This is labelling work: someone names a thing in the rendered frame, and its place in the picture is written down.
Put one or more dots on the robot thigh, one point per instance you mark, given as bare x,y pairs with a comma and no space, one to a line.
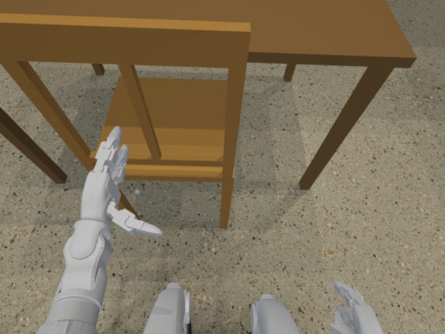
170,313
269,316

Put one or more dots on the right robot thigh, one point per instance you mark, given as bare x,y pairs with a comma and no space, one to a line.
269,316

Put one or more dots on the left robot thigh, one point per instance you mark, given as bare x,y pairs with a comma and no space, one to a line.
170,313

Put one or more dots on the robot left forearm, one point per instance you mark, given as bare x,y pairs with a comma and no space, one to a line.
78,299

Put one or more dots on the table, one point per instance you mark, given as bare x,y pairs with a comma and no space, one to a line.
308,32

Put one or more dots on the robot left hand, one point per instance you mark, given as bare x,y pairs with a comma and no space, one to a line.
101,187

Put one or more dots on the chair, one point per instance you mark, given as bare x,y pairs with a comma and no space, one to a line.
176,129

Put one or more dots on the robot right hand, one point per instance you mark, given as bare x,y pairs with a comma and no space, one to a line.
363,319

